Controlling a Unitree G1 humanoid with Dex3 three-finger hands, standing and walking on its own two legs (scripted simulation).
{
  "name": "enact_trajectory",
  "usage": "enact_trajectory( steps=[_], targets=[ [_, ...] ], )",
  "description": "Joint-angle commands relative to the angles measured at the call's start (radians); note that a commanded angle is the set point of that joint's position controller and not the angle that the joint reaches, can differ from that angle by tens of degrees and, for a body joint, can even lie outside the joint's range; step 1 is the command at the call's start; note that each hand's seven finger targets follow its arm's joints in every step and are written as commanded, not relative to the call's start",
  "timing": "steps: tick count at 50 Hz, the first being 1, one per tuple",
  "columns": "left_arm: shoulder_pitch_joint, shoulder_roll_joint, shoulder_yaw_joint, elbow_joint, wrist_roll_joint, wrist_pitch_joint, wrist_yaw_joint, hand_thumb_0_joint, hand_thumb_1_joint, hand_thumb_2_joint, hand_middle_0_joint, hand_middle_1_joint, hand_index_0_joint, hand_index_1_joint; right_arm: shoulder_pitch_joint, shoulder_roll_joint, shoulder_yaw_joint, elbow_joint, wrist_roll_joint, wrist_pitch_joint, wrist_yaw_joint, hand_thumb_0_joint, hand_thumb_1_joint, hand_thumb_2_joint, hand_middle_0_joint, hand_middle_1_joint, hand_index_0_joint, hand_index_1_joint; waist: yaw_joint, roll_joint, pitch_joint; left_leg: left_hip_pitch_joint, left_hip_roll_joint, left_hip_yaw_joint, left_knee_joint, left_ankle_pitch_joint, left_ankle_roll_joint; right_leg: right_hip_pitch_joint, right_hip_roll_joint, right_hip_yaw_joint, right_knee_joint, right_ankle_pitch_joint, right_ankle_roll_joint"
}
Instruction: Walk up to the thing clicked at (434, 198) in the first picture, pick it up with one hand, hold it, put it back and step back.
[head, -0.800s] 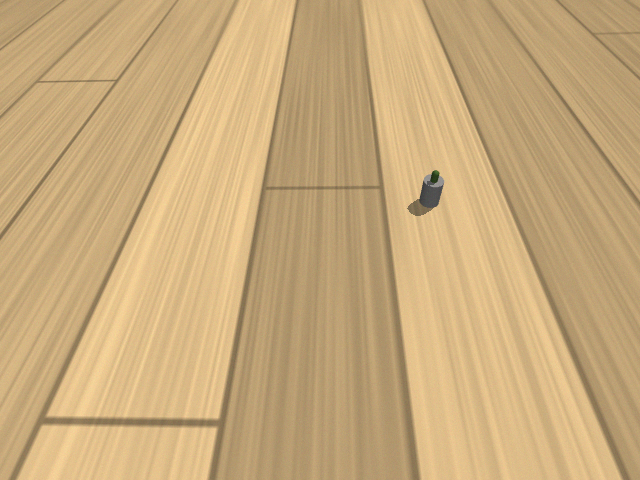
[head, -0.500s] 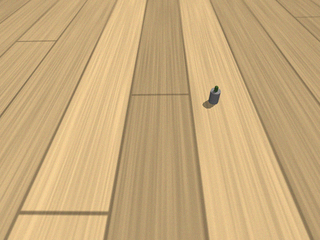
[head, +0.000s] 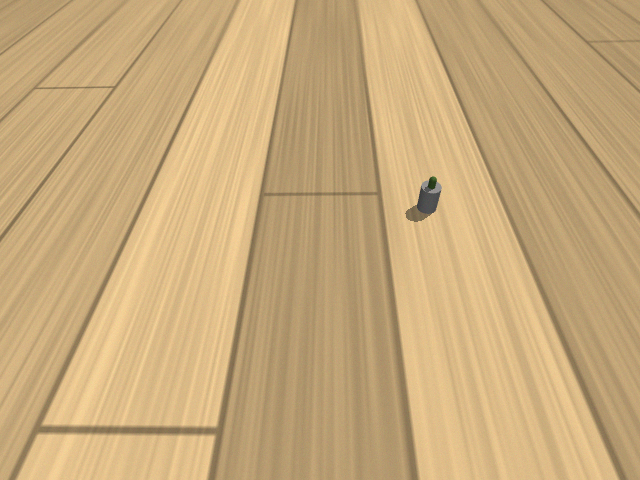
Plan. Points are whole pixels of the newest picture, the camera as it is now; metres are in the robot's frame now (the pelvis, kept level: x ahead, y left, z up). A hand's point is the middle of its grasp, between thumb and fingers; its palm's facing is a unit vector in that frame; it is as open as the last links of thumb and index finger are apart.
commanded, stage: stand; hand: left
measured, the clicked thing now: (430, 192) +1.37 -0.45 -0.69
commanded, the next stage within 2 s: walk up in 0.32 s
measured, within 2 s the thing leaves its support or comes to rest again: neither
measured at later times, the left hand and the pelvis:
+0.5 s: hand out of the picture +0.10 +0.25 -0.15, palm faces -0.14 -0.93 -0.35, open 7.4 cm; pelvis +0.01 -0.02 -0.01, yaw -6 degrees
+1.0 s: hand (264, 407) +0.27 +0.12 -0.17, palm faces -0.26 -0.91 -0.31, open 7.4 cm; pelvis +0.20 -0.13 -0.02, yaw -17 degrees
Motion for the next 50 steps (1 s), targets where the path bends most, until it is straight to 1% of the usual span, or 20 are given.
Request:
enact_trajectory(
  steps=[1, 15, 16, 17, 18, 20, 22, 26, 29, 31, 32, 33, 34, 35, 36, 39, 41, 46, 48, 50],
  targets=[
    [-0.045, 0.214, 0.036, -0.061, -0.006, -0.020, 0.017, 0.000, 0.900, 0.900, -0.200, -0.300, -0.200, -0.300, -0.043, -0.207, -0.037, -0.064, 0.001, -0.023, -0.009, 0.000, -0.900, -0.900, 0.200, 0.300, 0.200, 0.300, 0.003, -0.009, -0.067, 0.001, 0.120, -0.091, -0.054, 0.135, 0.039, 0.021, -0.131, 0.094, -0.042, 0.132, -0.023],
    [-0.026, 0.213, 0.035, -0.059, -0.006, -0.021, 0.016, 0.000, 0.900, 0.900, -0.200, -0.300, -0.200, -0.300, -0.035, -0.211, -0.038, -0.061, 0.000, -0.023, -0.008, 0.000, -0.900, -0.900, 0.200, 0.300, 0.200, 0.300, 0.003, 0.000, -0.055, -0.012, 0.114, -0.094, -0.059, 0.108, 0.037, 0.011, -0.130, 0.098, -0.049, 0.114, -0.022],
    [0.016, 0.317, 0.119, -0.165, 0.023, -0.013, -0.028, 0.000, 0.900, 0.900, -0.200, -0.300, -0.200, -0.300, 0.040, -0.339, -0.123, -0.136, -0.023, -0.053, 0.002, 0.000, -0.900, -0.900, 0.200, 0.300, 0.200, 0.300, -0.033, -0.043, -0.137, 0.156, 0.119, -0.084, 0.039, -0.342, 0.105, -0.182, -0.062, 0.138, 0.059, -0.319, -0.058],
    [-0.076, 0.282, 0.109, -0.181, 0.025, -0.002, -0.047, 0.000, 0.900, 0.900, -0.200, -0.300, -0.200, -0.300, 0.099, -0.365, -0.145, -0.107, -0.030, -0.060, 0.003, 0.000, -0.900, -0.900, 0.200, 0.300, 0.200, 0.300, -0.087, 0.032, -0.044, 0.273, 0.188, -0.166, -0.020, -0.517, 0.147, -0.490, -0.033, 0.084, 0.176, -0.396, -0.041],
    [-0.135, 0.248, 0.104, -0.215, 0.023, 0.009, -0.061, 0.000, 0.900, 0.900, -0.200, -0.300, -0.200, -0.300, 0.144, -0.404, -0.167, -0.107, -0.034, -0.066, 0.000, 0.000, -0.900, -0.900, 0.200, 0.300, 0.200, 0.300, -0.120, 0.190, 0.015, 0.271, 0.353, -0.338, -0.168, -0.615, 0.203, -0.639, -0.013, 0.018, 0.453, -0.291, -0.021],
    [-0.115, 0.268, 0.113, -0.246, 0.031, 0.004, -0.073, 0.000, 0.900, 0.900, -0.200, -0.300, -0.200, -0.300, 0.096, -0.404, -0.171, -0.159, -0.024, -0.078, -0.001, 0.000, -0.900, -0.900, 0.200, 0.300, 0.200, 0.300, -0.085, 0.088, 0.045, 0.134, 0.474, -0.386, -0.213, -0.500, 0.256, -0.628, -0.105, 0.124, 0.595, -0.249, -0.013],
    [-0.050, 0.279, 0.125, -0.240, 0.023, -0.002, -0.092, 0.000, 0.900, 0.900, -0.200, -0.300, -0.200, -0.300, 0.072, -0.353, -0.161, -0.190, -0.029, -0.090, 0.001, 0.000, -0.900, -0.900, 0.200, 0.300, 0.200, 0.300, -0.042, 0.032, 0.008, 0.097, 0.390, -0.279, -0.205, -0.467, 0.224, -0.557, -0.137, 0.138, 0.612, -0.199, -0.010],
    [0.053, 0.253, 0.130, -0.243, 0.012, 0.006, -0.128, 0.000, 0.900, 0.900, -0.200, -0.300, -0.200, -0.300, -0.052, -0.364, -0.170, -0.250, -0.041, -0.093, 0.018, 0.000, -0.900, -0.900, 0.200, 0.300, 0.200, 0.300, 0.027, 0.177, 0.016, 0.002, 0.317, -0.043, -0.153, -0.343, 0.184, -0.389, -0.150, 0.048, 0.446, -0.156, 0.001],
    [0.057, 0.261, 0.139, -0.237, 0.013, -0.003, -0.128, 0.000, 0.900, 0.900, -0.200, -0.300, -0.200, -0.300, -0.042, -0.357, -0.167, -0.253, -0.045, -0.088, 0.027, 0.000, -0.900, -0.900, 0.200, 0.300, 0.200, 0.300, 0.021, 0.150, 0.034, -0.131, 0.254, 0.072, -0.075, -0.356, 0.152, -0.211, -0.109, -0.040, 0.350, -0.087, 0.002],
    [0.165, 0.266, 0.147, -0.200, 0.016, -0.008, -0.118, 0.000, 0.900, 0.900, -0.200, -0.300, -0.200, -0.300, -0.062, -0.349, -0.164, -0.257, -0.042, -0.076, 0.026, 0.000, -0.900, -0.900, 0.200, 0.300, 0.200, 0.300, 0.072, 0.064, 0.012, -0.249, 0.227, 0.130, 0.075, -0.453, 0.138, -0.035, -0.068, -0.106, 0.317, -0.020, -0.004],
    [0.264, 0.300, 0.163, -0.172, 0.019, -0.015, -0.105, 0.000, 0.900, 0.900, -0.200, -0.300, -0.200, -0.300, -0.042, -0.320, -0.151, -0.256, -0.045, -0.068, 0.024, 0.000, -0.900, -0.900, 0.200, 0.300, 0.200, 0.300, 0.115, -0.066, -0.028, -0.303, 0.177, 0.159, 0.274, -0.442, 0.122, 0.069, -0.027, -0.096, 0.318, -0.075, -0.011],
    [0.387, 0.355, 0.186, -0.145, 0.020, -0.025, -0.086, 0.000, 0.900, 0.900, -0.200, -0.300, -0.200, -0.300, -0.025, -0.260, -0.126, -0.263, -0.047, -0.061, 0.027, 0.000, -0.900, -0.900, 0.200, 0.300, 0.200, 0.300, 0.178, -0.263, -0.061, -0.432, 0.100, 0.197, 0.581, -0.395, 0.104, 0.207, -0.027, -0.019, 0.231, -0.217, -0.041],
    [0.457, 0.424, 0.205, -0.153, 0.023, -0.029, -0.065, 0.000, 0.900, 0.900, -0.200, -0.300, -0.200, -0.300, -0.022, -0.182, -0.092, -0.299, -0.034, -0.062, 0.035, 0.000, -0.900, -0.900, 0.200, 0.300, 0.200, 0.300, 0.204, -0.472, -0.016, -0.618, -0.003, 0.170, 0.871, -0.465, 0.059, 0.182, -0.197, 0.345, 0.012, -0.549, -0.096],
    [0.369, 0.463, 0.194, -0.201, 0.007, -0.036, -0.065, 0.000, 0.900, 0.900, -0.200, -0.300, -0.200, -0.300, -0.012, -0.257, -0.107, -0.322, -0.015, -0.061, 0.040, 0.000, -0.900, -0.900, 0.200, 0.300, 0.200, 0.300, 0.134, -0.361, 0.015, -0.632, -0.004, 0.054, 0.911, -0.392, 0.028, 0.067, -0.363, 0.757, -0.225, -0.709, -0.201],
    [0.273, 0.490, 0.194, -0.236, -0.002, -0.038, -0.065, 0.000, 0.900, 0.900, -0.200, -0.300, -0.200, -0.300, -0.028, -0.322, -0.126, -0.309, -0.021, -0.065, 0.036, 0.000, -0.900, -0.900, 0.200, 0.300, 0.200, 0.300, 0.101, -0.241, 0.093, -0.579, 0.065, -0.003, 0.886, -0.364, 0.023, -0.066, -0.417, 0.843, -0.245, -0.751, -0.268],
    [0.143, 0.392, 0.161, -0.277, -0.017, -0.048, -0.042, 0.000, 0.900, 0.900, -0.200, -0.300, -0.200, -0.300, 0.087, -0.316, -0.127, -0.239, 0.012, -0.065, 0.045, 0.000, -0.900, -0.900, 0.200, 0.300, 0.200, 0.300, 0.010, -0.162, 0.065, -0.464, 0.139, -0.036, 0.795, -0.210, 0.042, -0.124, -0.280, 0.478, -0.132, -0.469, -0.200],
    [0.151, 0.364, 0.150, -0.288, -0.010, -0.057, -0.041, 0.000, 0.900, 0.900, -0.200, -0.300, -0.200, -0.300, 0.140, -0.301, -0.126, -0.234, 0.009, -0.063, 0.056, 0.000, -0.900, -0.900, 0.200, 0.300, 0.200, 0.300, 0.003, -0.179, 0.034, -0.384, 0.123, -0.009, 0.676, -0.180, 0.043, -0.149, -0.232, 0.369, -0.099, -0.362, -0.198],
    [0.186, 0.350, 0.141, -0.320, -0.009, -0.074, -0.045, 0.000, 0.900, 0.900, -0.200, -0.300, -0.200, -0.300, 0.046, -0.276, -0.132, -0.312, -0.016, -0.069, 0.075, 0.000, -0.900, -0.900, 0.200, 0.300, 0.200, 0.300, 0.032, -0.106, 0.057, -0.361, 0.106, 0.022, 0.415, -0.090, 0.021, -0.167, -0.213, 0.289, -0.087, -0.295, -0.205],
    [0.176, 0.348, 0.137, -0.333, -0.008, -0.079, -0.046, 0.000, 0.900, 0.900, -0.200, -0.300, -0.200, -0.300, 0.044, -0.268, -0.135, -0.323, -0.017, -0.078, 0.072, 0.000, -0.900, -0.900, 0.200, 0.300, 0.200, 0.300, 0.028, -0.075, 0.051, -0.295, 0.091, 0.051, 0.346, -0.020, 0.015, -0.186, -0.201, 0.255, -0.060, -0.234, -0.191],
    [0.145, 0.347, 0.132, -0.347, -0.005, -0.077, -0.048, 0.000, 0.900, 0.900, -0.200, -0.300, -0.200, -0.300, 0.097, -0.260, -0.142, -0.314, -0.016, -0.086, 0.068, 0.000, -0.900, -0.900, 0.200, 0.300, 0.200, 0.300, -0.011, -0.064, 0.031, -0.151, 0.065, 0.089, 0.287, 0.021, 0.016, -0.260, -0.193, 0.217, 0.007, -0.191, -0.181]
  ],
)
